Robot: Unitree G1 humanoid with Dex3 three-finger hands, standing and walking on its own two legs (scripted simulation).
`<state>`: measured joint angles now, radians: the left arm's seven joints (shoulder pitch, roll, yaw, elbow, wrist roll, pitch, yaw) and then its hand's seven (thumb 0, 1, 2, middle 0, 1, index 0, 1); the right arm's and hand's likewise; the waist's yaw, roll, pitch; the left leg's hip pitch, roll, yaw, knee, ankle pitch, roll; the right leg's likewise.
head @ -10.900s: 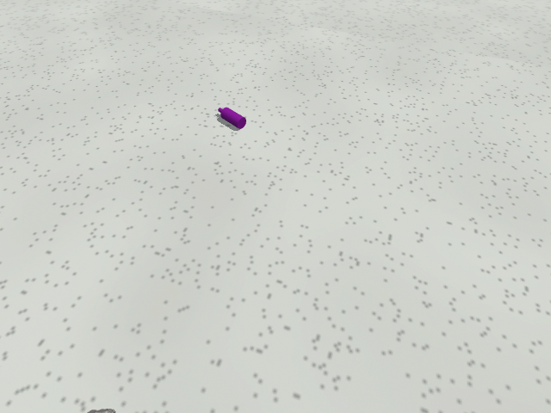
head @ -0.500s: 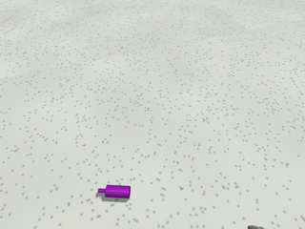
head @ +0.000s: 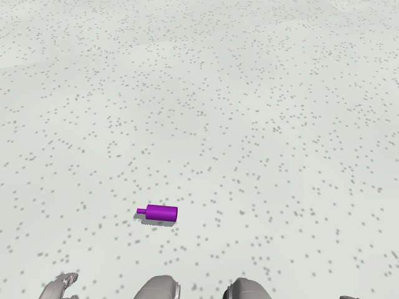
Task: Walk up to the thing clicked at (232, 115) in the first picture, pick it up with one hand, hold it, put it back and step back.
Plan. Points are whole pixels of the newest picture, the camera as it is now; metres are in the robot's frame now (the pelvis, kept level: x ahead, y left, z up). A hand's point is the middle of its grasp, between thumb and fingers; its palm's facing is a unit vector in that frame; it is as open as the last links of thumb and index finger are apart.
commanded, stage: walk up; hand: left
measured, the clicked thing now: (156, 212) +0.51 +0.22 -0.72
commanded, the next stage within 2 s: stand in 1.76 s
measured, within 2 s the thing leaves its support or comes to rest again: neither
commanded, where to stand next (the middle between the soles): +0.11 -0.04 m, yaw -3 degrees
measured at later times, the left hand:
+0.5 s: hand (103, 269) +0.18 +0.23 -0.14, palm faces -0.10 -0.93 -0.35, open 7.4 cm
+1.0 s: hand out of the picture +0.10 +0.29 -0.16, palm faces -0.04 -0.93 -0.35, open 7.4 cm
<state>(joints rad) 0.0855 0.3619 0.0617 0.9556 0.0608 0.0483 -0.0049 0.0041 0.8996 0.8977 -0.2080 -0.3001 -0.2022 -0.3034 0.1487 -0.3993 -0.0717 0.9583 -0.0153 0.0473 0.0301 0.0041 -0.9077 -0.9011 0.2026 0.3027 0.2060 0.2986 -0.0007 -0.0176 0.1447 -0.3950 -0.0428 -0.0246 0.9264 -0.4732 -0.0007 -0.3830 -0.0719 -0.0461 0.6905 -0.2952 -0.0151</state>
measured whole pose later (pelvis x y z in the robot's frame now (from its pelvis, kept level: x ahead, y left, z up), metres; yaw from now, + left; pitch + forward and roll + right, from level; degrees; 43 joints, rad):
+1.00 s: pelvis +0.00 +0.02 +0.01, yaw -1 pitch -1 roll -1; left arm 0.11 0.43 0.06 0.95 0.00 0.05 0.01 0.00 0.90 0.90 -0.20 -0.30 -0.20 -0.30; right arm 0.20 -0.36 -0.05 0.95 -0.04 0.01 0.00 0.01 -0.90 -0.90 0.21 0.30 0.21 0.30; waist -0.02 -0.07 0.14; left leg -0.31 -0.02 0.02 0.58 -0.26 0.05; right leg -0.46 0.07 0.14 1.06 -0.40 -0.01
